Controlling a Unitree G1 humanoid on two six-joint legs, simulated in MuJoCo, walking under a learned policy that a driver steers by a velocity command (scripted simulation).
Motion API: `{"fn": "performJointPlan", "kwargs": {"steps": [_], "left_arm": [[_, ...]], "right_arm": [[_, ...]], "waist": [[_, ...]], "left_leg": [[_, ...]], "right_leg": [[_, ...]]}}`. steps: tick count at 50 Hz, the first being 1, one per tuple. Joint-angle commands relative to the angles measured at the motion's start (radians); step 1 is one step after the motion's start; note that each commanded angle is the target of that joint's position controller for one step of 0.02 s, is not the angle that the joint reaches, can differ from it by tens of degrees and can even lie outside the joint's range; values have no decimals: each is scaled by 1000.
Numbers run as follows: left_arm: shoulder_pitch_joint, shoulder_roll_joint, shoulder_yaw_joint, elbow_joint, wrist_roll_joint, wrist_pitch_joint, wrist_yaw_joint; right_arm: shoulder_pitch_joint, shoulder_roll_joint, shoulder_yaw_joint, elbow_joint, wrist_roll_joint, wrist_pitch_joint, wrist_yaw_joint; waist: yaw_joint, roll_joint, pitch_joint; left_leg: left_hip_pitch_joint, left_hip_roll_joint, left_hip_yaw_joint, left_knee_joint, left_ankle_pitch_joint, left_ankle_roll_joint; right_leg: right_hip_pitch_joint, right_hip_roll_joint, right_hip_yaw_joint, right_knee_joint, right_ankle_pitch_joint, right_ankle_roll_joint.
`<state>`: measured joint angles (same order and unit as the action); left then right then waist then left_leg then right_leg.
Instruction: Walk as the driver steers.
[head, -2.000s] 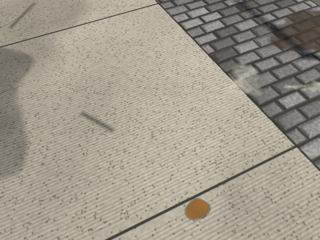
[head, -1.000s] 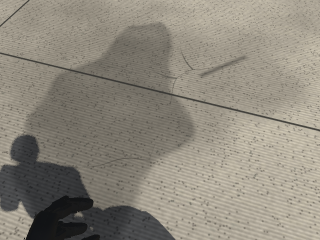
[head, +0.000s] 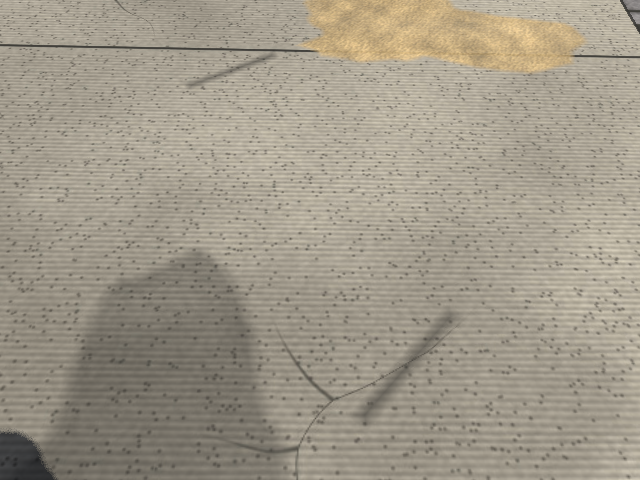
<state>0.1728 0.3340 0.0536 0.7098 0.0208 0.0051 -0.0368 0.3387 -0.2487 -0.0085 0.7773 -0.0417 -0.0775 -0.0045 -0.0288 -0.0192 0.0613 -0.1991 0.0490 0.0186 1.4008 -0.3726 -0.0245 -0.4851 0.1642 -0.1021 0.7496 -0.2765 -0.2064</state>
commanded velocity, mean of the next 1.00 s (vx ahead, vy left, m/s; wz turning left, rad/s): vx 1.00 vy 0.00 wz -0.98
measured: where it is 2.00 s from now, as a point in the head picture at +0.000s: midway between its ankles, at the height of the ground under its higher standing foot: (585, 190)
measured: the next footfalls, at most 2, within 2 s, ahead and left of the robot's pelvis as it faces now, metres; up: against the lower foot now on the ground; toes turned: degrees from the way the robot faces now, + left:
left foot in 0.34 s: +0.54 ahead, +0.13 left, +0.00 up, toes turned -22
right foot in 0.80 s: +0.80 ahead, -0.24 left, +0.00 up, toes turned -49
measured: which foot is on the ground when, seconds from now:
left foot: up 0.00-0.32, down 0.34-0.80, up 0.82-1.00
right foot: down 0.00-0.34, up 0.36-0.78, down 0.80-1.00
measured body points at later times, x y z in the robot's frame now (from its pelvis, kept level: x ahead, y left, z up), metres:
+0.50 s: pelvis +0.45 +0.03 +0.04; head +0.47 +0.02 +0.49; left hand +0.71 +0.23 -0.06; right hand +0.41 -0.28 -0.06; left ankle +0.51 +0.14 -0.70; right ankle +0.35 -0.03 -0.59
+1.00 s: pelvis +0.81 -0.24 +0.03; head +0.84 -0.25 +0.48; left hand +1.06 -0.08 -0.10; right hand +0.72 -0.53 -0.04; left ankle +0.99 -0.16 -0.62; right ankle +0.77 -0.21 -0.70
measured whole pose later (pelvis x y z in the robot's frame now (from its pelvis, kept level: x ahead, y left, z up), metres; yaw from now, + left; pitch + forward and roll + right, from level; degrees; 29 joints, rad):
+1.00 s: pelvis +0.81 -0.24 +0.03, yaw -56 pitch +0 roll -1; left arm 0.42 0.33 0.06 0.81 0.01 -0.03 0.00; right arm 0.13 -0.24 0.01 0.62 -0.07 -0.06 0.01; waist 0.03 -0.01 0.06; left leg -0.63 0.15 -0.10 1.15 -0.37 -0.07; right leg -0.15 0.25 0.06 0.44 -0.28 -0.20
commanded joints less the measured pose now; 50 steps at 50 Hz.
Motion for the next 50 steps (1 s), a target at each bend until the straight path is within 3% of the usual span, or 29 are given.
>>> {"fn": "performJointPlan", "kwargs": {"steps": [1,2,4,8,11,13,15,16,17,18,19,20,21,23,26,29,32,35,37,38,39,40,41,42,43,44,45,47,50], "left_arm": [[184,195,69,-5,-7,-18,35],[151,171,58,-11,-7,-32,39],[146,138,44,-9,-15,-57,31],[155,149,54,-4,-16,-78,22],[203,169,66,13,-29,-81,16],[208,181,71,16,-27,-76,25],[183,230,81,13,-14,-74,28],[128,237,80,3,-9,-79,22],[111,110,45,-23,-5,-94,23],[231,-14,7,-87,-55,-92,21],[183,63,2,-58,-25,-72,33],[105,109,14,-55,-1,-59,23],[66,111,17,-55,7,-48,9],[28,65,7,-82,20,-22,-23],[-42,23,-12,-132,17,4,-42],[-129,26,-21,-177,9,7,-49],[-242,29,-30,-202,9,5,-67],[-280,15,-37,-196,7,-4,-71],[-159,51,-21,-158,6,-7,-54],[-1,88,-2,-114,3,-9,-42],[221,136,28,-44,1,-16,-25],[309,170,59,5,-8,-17,5],[191,261,77,-20,-11,0,23],[230,306,92,-59,6,11,19],[239,266,91,-42,-1,8,27],[216,219,80,-20,-2,-3,34],[180,193,72,-15,0,-21,41],[137,144,48,-18,-7,-52,46],[144,123,38,2,-9,-88,38]], "right_arm": [[-104,-173,-21,-177,-15,-44,-3],[-70,-169,-19,-167,-30,-21,-3],[-84,-149,-15,-175,-37,20,1],[-322,-83,13,-267,-7,24,24],[-370,-100,10,-274,17,17,27],[-361,-132,0,-274,18,13,21],[-172,-211,-35,-221,21,7,0],[36,-249,-56,-176,20,4,-18],[254,-317,-83,-144,-8,-1,-42],[159,-383,-93,-161,-38,-1,-36],[20,-303,-94,-184,-26,9,-28],[-38,-216,-73,-189,-15,13,-24],[-42,-171,-62,-164,-14,15,-19],[-2,-153,-54,-102,-5,1,-18],[25,-124,-48,-49,22,-28,6],[-2,-129,-47,-27,15,-45,11],[54,-155,-53,11,12,-49,6],[125,-201,-60,34,12,-36,-10],[124,-261,-75,29,12,-10,-28],[86,-290,-84,17,8,9,-33],[31,-297,-87,-10,4,23,-30],[16,-261,-85,-17,-2,28,-15],[31,-110,-48,-85,-11,20,4],[-17,-174,-52,-190,9,-6,1],[-95,-189,-45,-202,7,-30,1],[-102,-186,-39,-193,9,-40,0],[-116,-178,-36,-183,-7,-32,-3],[-62,-169,-33,-163,-35,12,-1],[-209,-106,-10,-224,-24,32,18]], "waist": [[49,100,-61],[2,112,-31],[-27,106,-3],[34,39,49],[86,-9,-3],[80,-21,-25],[-18,-10,-155],[-144,6,-247],[-212,130,-375],[-58,484,-490],[-49,313,-349],[-53,169,-231],[-44,71,-148],[-13,102,-63],[15,100,-16],[44,92,29],[21,46,93],[20,64,70],[106,125,-27],[192,146,-103],[283,143,-191],[287,38,-208],[133,-207,-167],[159,-118,-353],[157,18,-254],[101,87,-96],[54,131,-46],[-19,132,-14],[-4,86,49]], "left_leg": [[-589,51,-103,8,20,1],[-517,69,-106,-53,2,-15],[-434,91,-85,-192,-43,-44],[-304,57,-25,-580,325,-52],[-205,3,-25,-749,482,-25],[-149,-20,-47,-846,436,-11],[63,-72,-44,-856,251,7],[294,-42,-42,-849,187,19],[534,171,-253,-867,-168,45],[669,442,-868,-1123,-446,135],[521,407,-912,-1176,-598,161],[395,356,-712,-1148,-490,152],[280,312,-547,-1145,-287,138],[154,255,-332,-1176,-81,109],[117,239,-140,-1228,148,90],[69,190,66,-1269,344,70],[105,156,201,-1307,512,44],[217,151,281,-1208,1108,10],[293,192,276,-1001,1466,5],[266,218,259,-804,1544,18],[146,229,231,-524,1472,42],[-82,129,227,-167,784,39],[-482,-46,197,202,-124,0],[-660,-71,-44,294,-105,-7],[-704,-10,-103,185,-25,-1],[-670,26,-97,66,12,-2],[-595,52,-97,-9,-5,-12],[-477,84,-99,-131,-57,-45],[-391,106,-35,-416,95,-58]], "right_leg": [[497,-337,721,-513,2,-175],[377,-298,643,-518,71,-167],[207,-238,553,-545,127,-163],[58,-133,455,-584,233,-94],[174,-159,484,-547,413,-45],[281,-179,516,-475,502,-11],[356,-169,513,-221,743,35],[265,-133,478,26,726,59],[99,-74,399,377,344,66],[-182,21,285,629,-242,97],[-301,-85,241,692,-127,85],[-303,-139,214,653,-50,87],[-277,-177,199,607,-17,94],[-254,-227,196,560,-9,109],[-312,-260,173,546,70,118],[-301,-253,131,421,226,122],[-254,-229,18,196,300,91],[-112,-135,-109,39,261,32],[34,-72,-121,11,166,2],[199,-47,-100,14,103,-21],[450,-35,-37,-38,57,-59],[671,-74,76,-124,19,-89],[800,-281,492,-153,51,-169],[956,-395,867,-352,-72,-306],[857,-411,899,-474,-124,-264],[672,-383,825,-517,-62,-230],[533,-333,742,-518,34,-205],[336,-265,614,-524,156,-189],[137,-189,482,-590,194,-149]]}}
